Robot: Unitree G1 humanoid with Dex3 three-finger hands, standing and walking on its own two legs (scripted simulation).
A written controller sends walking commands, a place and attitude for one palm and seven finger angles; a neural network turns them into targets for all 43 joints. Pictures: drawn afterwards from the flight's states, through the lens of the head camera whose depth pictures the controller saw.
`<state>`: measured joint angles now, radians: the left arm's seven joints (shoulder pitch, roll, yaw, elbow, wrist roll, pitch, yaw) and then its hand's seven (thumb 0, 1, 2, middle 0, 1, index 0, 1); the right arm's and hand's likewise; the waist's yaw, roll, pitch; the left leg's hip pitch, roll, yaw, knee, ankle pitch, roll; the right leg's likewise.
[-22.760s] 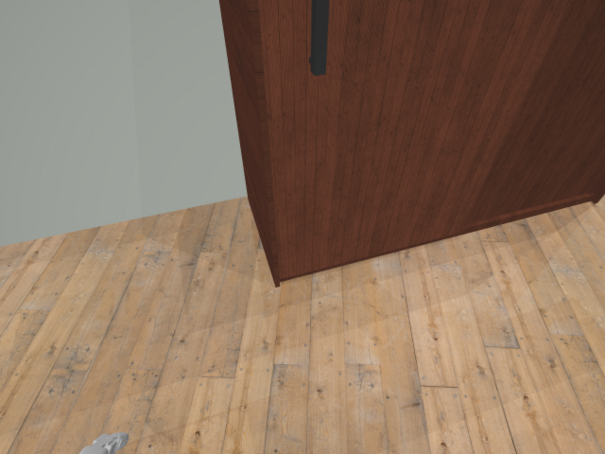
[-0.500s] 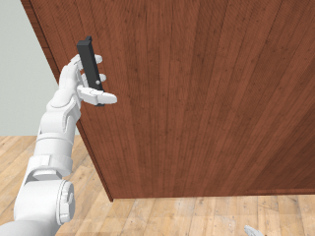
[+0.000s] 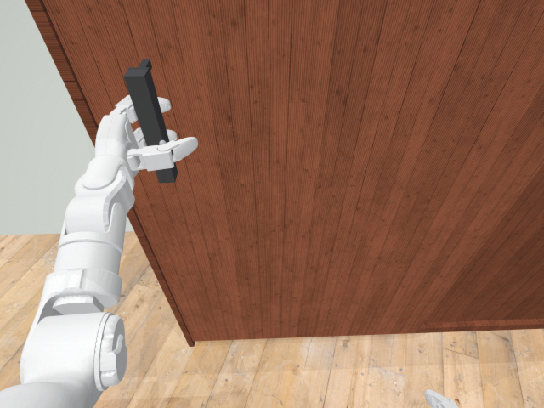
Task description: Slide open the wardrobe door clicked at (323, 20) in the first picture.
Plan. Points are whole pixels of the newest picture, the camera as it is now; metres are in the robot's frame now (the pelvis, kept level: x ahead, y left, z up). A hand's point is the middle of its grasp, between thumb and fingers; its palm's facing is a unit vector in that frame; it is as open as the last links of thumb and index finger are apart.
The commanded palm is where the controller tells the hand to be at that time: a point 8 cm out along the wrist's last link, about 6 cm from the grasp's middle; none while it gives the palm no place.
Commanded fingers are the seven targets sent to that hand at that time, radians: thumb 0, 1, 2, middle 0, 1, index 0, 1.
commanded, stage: grip the handle and tug to test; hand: left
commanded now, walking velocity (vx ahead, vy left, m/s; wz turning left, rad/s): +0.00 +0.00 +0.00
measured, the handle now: (157, 124) +0.48 +0.20 +0.20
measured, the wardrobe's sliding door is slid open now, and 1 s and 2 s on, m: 0.00 0.00 0.00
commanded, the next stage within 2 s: tug the door sideways, standing still in 0.98 s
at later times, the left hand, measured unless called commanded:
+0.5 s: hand (164, 143) +0.43 +0.17 +0.20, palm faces +0.10 -0.99 +0.00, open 6.2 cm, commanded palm +0.40 +0.22 +0.20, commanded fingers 0.00 0.90 0.90 -0.45 -1.40 -0.45 -1.40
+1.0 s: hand (166, 144) +0.43 +0.17 +0.20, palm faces +0.11 -0.99 -0.01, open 6.3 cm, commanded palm +0.37 +0.22 +0.20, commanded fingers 0.00 0.90 0.90 -0.45 -1.40 -0.45 -1.40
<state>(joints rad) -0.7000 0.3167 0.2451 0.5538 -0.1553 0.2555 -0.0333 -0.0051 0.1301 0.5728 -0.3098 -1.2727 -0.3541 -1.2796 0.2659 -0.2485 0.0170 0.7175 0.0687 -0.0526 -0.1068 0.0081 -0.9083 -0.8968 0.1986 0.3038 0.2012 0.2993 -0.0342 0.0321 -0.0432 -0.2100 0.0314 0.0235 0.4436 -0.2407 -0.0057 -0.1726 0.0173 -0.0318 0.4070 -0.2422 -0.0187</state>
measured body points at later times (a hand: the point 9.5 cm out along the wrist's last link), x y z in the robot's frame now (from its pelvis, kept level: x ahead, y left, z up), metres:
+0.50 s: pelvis +0.02 +0.00 +0.00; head +0.00 +0.00 +0.45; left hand +0.42 +0.22 +0.20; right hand +0.16 -0.25 -0.10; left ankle -0.01 +0.12 -0.74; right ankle -0.02 -0.11 -0.74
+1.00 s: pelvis +0.03 +0.00 +0.00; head +0.01 -0.01 +0.45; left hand +0.41 +0.22 +0.20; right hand +0.16 -0.26 -0.10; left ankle +0.00 +0.12 -0.74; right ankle -0.02 -0.11 -0.74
